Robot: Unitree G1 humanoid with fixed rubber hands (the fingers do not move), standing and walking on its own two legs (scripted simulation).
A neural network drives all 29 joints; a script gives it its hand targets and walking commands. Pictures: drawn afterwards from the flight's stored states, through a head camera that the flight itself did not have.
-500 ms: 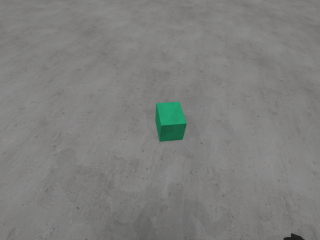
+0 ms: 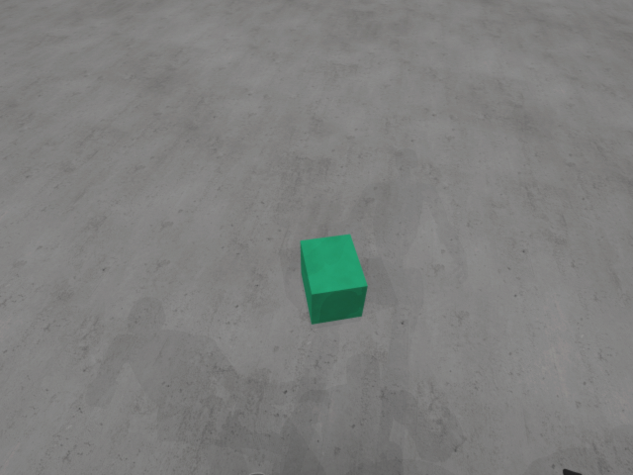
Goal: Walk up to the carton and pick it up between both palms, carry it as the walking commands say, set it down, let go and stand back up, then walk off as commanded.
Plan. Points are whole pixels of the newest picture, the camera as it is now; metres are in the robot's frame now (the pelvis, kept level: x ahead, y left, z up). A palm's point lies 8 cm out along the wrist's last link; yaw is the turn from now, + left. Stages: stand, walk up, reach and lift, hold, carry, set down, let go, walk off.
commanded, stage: walk up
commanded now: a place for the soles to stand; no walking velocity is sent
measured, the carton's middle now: (331, 278) +0.89 +0.00 -0.66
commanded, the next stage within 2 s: none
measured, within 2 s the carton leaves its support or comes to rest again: neither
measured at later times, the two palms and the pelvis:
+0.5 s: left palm (132, 354) +0.29 +0.29 -0.05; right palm (616, 432) +0.23 -0.39 -0.09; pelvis +0.18 -0.05 +0.00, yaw +0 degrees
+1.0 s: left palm (192, 279) +0.45 +0.26 -0.08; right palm (598, 335) +0.38 -0.43 -0.09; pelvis +0.34 -0.08 -0.01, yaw +0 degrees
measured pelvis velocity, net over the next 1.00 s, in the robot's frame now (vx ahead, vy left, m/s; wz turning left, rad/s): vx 0.34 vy -0.08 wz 0.00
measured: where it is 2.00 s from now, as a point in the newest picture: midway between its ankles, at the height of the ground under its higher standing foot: (346, 426)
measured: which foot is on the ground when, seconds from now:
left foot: up 0.00-0.00, down 0.02-0.34, up 0.36-0.64, down 0.66-0.96, up 0.98-1.00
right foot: down 0.00-0.02, up 0.04-0.32, down 0.34-0.68, up 0.70-0.94, down 0.96-1.00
